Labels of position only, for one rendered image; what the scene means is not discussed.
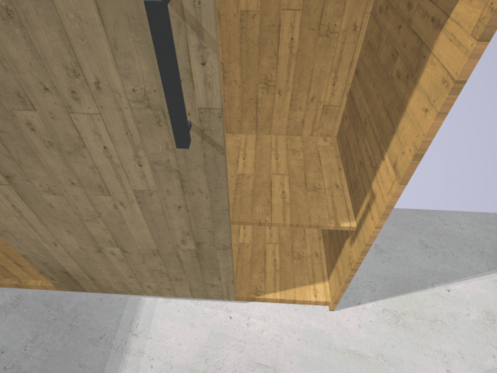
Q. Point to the handle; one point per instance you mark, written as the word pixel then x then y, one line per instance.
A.
pixel 161 34

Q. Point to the wardrobe door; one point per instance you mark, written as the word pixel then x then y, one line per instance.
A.
pixel 14 266
pixel 94 193

